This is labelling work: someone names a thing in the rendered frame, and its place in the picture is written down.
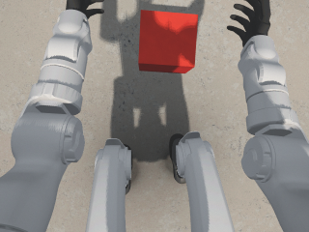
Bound right robot hand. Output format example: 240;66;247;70
227;0;271;47

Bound robot right foot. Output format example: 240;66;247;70
169;133;186;184

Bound robot foot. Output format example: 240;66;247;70
169;133;186;184
124;144;133;194

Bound carton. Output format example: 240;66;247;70
138;10;198;73

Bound robot left foot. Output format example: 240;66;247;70
124;144;133;194

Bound left robot forearm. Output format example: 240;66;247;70
11;9;93;156

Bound right robot upper arm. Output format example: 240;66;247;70
240;134;309;232

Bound left robot upper arm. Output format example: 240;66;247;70
0;112;85;232

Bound right robot forearm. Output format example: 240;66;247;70
238;35;309;144

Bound left robot hand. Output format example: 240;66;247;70
66;0;104;19

